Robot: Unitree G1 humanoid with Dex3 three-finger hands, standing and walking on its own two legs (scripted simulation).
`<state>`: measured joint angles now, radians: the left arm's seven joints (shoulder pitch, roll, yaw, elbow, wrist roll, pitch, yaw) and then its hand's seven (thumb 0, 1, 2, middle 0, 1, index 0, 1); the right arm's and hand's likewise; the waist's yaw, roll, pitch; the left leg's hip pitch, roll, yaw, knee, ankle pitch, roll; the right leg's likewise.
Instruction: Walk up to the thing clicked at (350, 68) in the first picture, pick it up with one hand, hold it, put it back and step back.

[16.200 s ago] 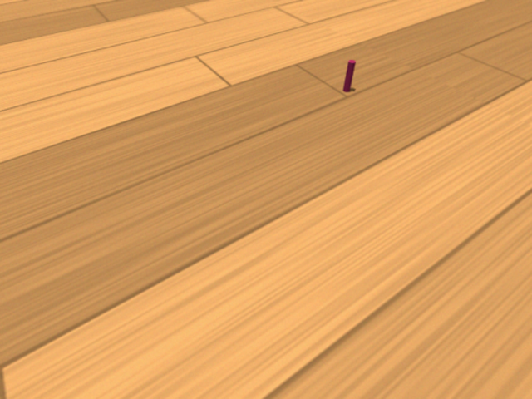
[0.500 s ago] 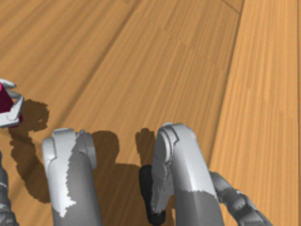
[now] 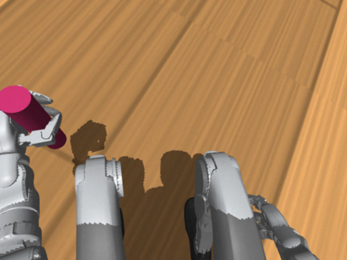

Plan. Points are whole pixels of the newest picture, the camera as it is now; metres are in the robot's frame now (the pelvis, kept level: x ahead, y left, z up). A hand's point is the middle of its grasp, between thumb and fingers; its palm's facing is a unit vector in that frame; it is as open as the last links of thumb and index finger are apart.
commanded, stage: settle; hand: left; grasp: from the side
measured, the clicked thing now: (39, 124) +0.39 +0.29 -0.06
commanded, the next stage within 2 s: lift in 0.80 s
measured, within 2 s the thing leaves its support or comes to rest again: neither
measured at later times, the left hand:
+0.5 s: hand (29, 114) +0.38 +0.28 +0.01, palm faces +0.24 -0.97 -0.04, open 6.6 cm
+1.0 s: hand (30, 105) +0.39 +0.26 +0.03, palm faces +0.22 -0.98 -0.04, open 6.6 cm
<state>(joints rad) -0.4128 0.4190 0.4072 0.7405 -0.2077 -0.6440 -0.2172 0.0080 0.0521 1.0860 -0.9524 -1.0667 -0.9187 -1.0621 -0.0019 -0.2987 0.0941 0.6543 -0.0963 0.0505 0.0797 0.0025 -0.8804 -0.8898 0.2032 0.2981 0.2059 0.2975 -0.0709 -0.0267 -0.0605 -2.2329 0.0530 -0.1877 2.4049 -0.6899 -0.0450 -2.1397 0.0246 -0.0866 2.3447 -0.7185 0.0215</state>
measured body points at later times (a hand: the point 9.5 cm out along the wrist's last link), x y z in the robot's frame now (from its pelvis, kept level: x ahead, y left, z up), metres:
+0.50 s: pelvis +0.00 +0.00 +0.04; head +0.19 +0.06 +0.44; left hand +0.37 +0.33 +0.01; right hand +0.18 -0.25 -0.09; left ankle +0.08 +0.14 -0.30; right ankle +0.10 -0.12 -0.30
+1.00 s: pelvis +0.00 +0.00 +0.05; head +0.18 +0.04 +0.46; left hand +0.37 +0.32 +0.04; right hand +0.16 -0.26 -0.08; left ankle +0.08 +0.14 -0.30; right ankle +0.10 -0.12 -0.30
